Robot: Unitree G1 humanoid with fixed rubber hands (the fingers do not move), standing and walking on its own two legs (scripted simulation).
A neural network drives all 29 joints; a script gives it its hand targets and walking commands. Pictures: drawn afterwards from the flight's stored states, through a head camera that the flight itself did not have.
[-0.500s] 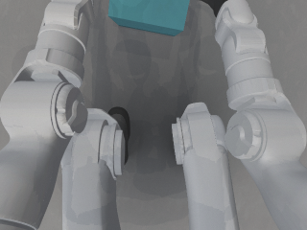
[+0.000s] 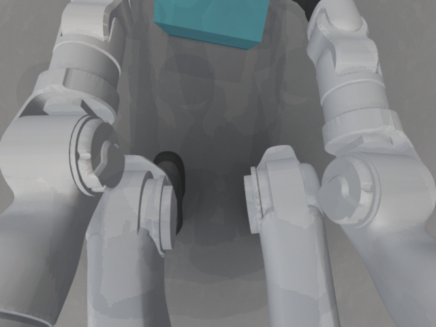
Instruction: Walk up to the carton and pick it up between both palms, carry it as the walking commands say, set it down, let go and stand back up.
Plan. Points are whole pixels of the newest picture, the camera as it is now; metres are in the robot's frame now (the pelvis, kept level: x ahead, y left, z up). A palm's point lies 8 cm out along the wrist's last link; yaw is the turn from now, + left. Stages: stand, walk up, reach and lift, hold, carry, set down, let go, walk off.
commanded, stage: set down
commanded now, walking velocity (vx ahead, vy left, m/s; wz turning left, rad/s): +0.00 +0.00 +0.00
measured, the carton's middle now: out of the picture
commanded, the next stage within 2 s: none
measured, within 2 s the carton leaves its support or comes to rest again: neither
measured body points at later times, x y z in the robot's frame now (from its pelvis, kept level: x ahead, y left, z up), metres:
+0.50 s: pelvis +0.01 +0.00 +0.00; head +0.40 +0.00 +0.20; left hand +0.55 +0.14 -0.24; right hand +0.53 -0.16 -0.24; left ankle +0.12 +0.12 -0.34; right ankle +0.09 -0.12 -0.34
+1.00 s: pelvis -0.02 +0.01 +0.03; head +0.35 +0.01 +0.27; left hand +0.57 +0.17 -0.13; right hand +0.55 -0.16 -0.13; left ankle +0.12 +0.12 -0.34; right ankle +0.09 -0.12 -0.34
